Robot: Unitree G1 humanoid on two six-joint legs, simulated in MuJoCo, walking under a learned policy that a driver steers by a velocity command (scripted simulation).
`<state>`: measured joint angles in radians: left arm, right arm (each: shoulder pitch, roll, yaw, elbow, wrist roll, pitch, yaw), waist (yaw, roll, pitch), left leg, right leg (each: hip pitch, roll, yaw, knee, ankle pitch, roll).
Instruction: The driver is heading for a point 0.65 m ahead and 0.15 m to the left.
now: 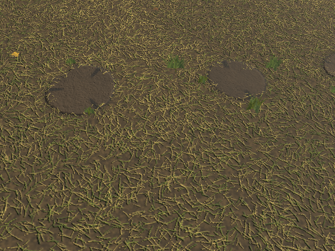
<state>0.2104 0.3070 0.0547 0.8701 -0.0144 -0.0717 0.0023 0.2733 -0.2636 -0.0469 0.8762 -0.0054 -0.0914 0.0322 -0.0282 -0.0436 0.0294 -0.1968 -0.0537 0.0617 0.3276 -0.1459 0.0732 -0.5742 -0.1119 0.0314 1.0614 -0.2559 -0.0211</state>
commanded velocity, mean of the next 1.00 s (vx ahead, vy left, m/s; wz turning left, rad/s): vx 0.47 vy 0.00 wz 0.34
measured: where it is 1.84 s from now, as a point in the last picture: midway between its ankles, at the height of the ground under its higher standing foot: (150, 212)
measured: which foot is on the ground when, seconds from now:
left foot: down 0.00-0.34, up 0.36-0.82, down 0.84-1.00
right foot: up 0.00-0.30, down 0.32-0.86, up 0.88-1.00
